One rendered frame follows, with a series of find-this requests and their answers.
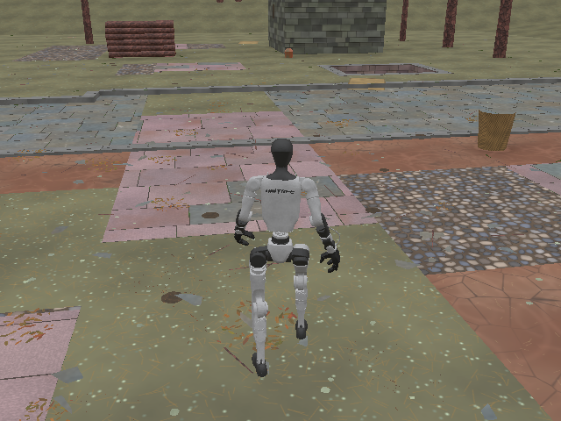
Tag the robot left upper arm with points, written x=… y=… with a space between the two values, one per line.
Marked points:
x=252 y=185

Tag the robot right forearm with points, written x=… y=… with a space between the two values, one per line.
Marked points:
x=325 y=236

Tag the robot left forearm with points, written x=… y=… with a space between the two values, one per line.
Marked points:
x=240 y=225

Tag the robot left hand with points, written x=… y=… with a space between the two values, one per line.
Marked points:
x=241 y=241

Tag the robot right upper arm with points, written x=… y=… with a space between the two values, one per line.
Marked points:
x=313 y=200

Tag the robot right foot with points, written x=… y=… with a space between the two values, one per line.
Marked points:
x=301 y=332

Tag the left robot shin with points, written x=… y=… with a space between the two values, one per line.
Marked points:
x=259 y=333

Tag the robot right hand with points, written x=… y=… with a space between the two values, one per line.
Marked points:
x=335 y=259

